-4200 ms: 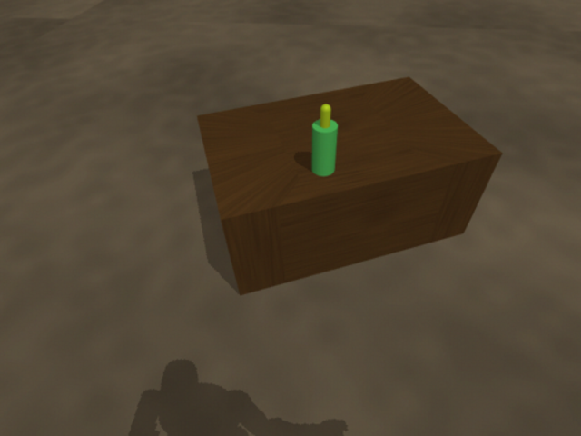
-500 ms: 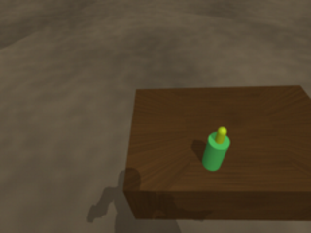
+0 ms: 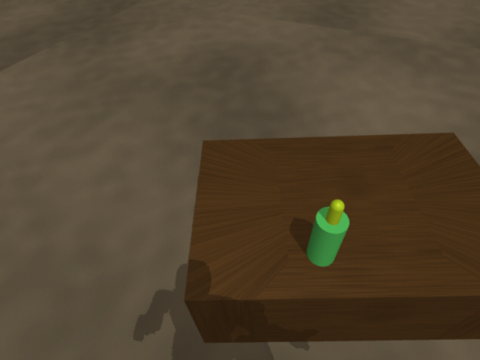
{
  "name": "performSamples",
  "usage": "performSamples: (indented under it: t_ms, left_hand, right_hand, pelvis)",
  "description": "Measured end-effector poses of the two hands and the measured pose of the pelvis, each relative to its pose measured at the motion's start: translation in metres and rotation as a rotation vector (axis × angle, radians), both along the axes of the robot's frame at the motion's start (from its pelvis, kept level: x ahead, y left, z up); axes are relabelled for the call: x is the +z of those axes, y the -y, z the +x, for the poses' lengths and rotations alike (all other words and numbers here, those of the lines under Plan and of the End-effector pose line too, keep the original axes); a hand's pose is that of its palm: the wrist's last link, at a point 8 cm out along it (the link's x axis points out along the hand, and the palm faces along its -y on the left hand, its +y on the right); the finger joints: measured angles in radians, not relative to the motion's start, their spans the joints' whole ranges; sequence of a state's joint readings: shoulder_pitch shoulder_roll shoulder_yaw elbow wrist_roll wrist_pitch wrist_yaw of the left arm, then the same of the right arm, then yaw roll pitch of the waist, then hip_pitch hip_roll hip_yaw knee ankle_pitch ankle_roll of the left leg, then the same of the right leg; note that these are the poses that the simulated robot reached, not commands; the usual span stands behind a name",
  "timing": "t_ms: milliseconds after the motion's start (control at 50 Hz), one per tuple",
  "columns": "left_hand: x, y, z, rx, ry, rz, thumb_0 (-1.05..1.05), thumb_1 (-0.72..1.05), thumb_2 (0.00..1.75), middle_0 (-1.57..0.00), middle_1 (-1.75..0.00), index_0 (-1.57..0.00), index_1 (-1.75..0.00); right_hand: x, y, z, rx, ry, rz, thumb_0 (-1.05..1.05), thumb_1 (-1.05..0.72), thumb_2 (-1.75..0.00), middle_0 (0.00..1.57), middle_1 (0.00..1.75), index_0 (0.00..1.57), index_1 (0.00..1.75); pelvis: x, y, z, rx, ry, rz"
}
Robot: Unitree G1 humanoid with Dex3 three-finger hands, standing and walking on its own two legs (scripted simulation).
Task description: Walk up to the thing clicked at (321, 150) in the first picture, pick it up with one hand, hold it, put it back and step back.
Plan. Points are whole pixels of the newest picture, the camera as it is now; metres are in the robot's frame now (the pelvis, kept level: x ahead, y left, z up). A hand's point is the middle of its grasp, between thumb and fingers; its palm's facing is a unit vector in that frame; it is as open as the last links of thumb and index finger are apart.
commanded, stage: stand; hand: right
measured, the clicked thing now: (328, 230) +0.47 -0.20 -0.21
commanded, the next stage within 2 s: none
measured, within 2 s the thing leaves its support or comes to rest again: neither
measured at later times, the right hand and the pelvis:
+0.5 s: hand out of the picture +0.08 -0.26 -0.16, palm faces -0.02 +0.94 -0.33, open 7.4 cm; pelvis -0.01 -0.01 +0.00, yaw +0 degrees
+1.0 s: hand out of the picture +0.06 -0.27 -0.16, palm faces -0.03 +0.94 -0.33, open 7.4 cm; pelvis -0.01 -0.02 +0.00, yaw +0 degrees
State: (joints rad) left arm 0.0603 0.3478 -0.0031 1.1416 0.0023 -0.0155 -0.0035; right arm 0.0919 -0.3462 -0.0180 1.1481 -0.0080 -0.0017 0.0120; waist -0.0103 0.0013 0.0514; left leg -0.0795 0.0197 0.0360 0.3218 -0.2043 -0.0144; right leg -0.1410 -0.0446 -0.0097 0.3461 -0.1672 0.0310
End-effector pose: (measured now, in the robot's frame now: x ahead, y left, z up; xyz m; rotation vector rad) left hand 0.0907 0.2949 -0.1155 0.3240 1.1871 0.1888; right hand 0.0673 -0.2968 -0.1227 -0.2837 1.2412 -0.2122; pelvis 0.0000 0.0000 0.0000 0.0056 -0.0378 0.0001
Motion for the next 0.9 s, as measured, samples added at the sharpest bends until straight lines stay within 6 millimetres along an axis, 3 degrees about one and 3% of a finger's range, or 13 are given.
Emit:
performSamples:
  t_ms: [220, 500, 900]
  left_hand:
    - [-0.002, 0.007, -0.011, 0.007, -0.011, -0.014, 0.0, 0.9, 0.9, -0.2, -0.3, -0.2, -0.3]
    - [-0.003, 0.007, -0.034, 0.033, -0.055, -0.004, 0.0, 0.9, 0.9, -0.2, -0.3, -0.2, -0.3]
    - [-0.001, 0.012, -0.033, 0.028, -0.041, -0.003, 0.0, 0.9, 0.9, -0.2, -0.3, -0.2, -0.3]
  right_hand:
    - [0.005, 0.004, 0.011, 0.022, 0.036, -0.008, 0.01, -0.9, -0.9, 0.21, 0.3, 0.2, 0.3]
    - [0.003, 0.01, 0.004, 0.029, 0.014, -0.006, 0.01, -0.9, -0.9, 0.21, 0.3, 0.2, 0.3]
    - [0.0, 0.014, -0.01, 0.031, -0.009, -0.003, 0.01, -0.9, -0.9, 0.21, 0.3, 0.2, 0.3]
  pelvis:
    - [0.001, 0.005, -0.003, 0.003, 0.004, -0.004]
    - [0.001, 0.01, -0.005, 0.005, 0.004, -0.004]
    - [0.001, 0.014, -0.008, 0.006, 0.004, -0.003]
